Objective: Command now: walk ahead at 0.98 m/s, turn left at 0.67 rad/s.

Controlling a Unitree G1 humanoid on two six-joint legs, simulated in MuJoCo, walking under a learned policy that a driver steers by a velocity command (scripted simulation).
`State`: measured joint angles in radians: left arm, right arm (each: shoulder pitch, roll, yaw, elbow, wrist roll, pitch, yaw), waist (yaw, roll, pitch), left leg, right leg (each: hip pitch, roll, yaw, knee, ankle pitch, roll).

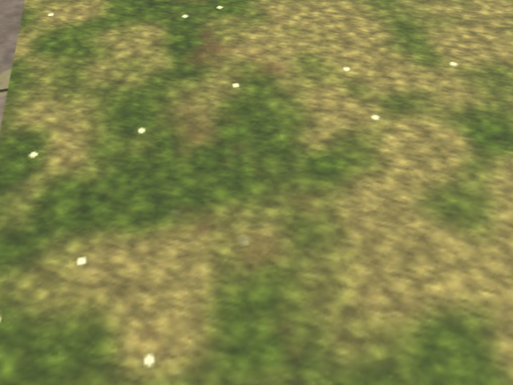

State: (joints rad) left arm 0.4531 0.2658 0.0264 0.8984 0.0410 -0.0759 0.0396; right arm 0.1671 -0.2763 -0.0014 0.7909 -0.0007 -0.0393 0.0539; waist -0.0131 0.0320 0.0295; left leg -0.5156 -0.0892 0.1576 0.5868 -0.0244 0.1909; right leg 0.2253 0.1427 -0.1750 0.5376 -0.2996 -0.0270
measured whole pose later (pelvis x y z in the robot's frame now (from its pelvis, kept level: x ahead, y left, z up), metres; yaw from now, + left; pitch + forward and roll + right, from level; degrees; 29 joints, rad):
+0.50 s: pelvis +0.47 -0.03 +0.02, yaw +27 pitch +3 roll -1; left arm 0.15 0.29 0.01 0.67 0.06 -0.08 0.02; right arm 0.32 -0.38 -0.09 0.81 -0.01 -0.05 0.02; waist -0.05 0.04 0.01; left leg -0.37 -0.07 -0.07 1.29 -0.34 0.11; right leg -0.38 -0.04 -0.02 0.56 -0.23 0.04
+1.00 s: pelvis +0.83 +0.21 +0.01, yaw +56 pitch +0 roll +2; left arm 0.20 0.22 -0.01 0.66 0.05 -0.08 0.00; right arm 0.34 -0.32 -0.05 0.80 -0.02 -0.02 0.00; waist 0.01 0.01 0.07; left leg -0.24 -0.23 0.01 0.52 -0.27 0.18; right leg -0.56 -0.13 0.09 1.29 -0.38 0.06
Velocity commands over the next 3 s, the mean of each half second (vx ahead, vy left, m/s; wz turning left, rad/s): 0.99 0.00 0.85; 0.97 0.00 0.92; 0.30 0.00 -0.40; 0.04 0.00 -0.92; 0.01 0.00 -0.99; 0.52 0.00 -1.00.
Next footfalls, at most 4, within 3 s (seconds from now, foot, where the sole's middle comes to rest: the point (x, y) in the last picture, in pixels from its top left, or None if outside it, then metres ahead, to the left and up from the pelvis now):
0.40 right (322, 338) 0.60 -0.14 -0.74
0.84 left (186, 262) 0.84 0.24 -0.74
1.22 right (129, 179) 1.18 0.46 -0.74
1.90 left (85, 192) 1.13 0.60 -0.74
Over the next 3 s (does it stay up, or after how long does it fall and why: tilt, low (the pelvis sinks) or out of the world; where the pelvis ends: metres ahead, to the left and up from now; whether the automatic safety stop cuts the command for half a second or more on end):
stays up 1.22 0.45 0.03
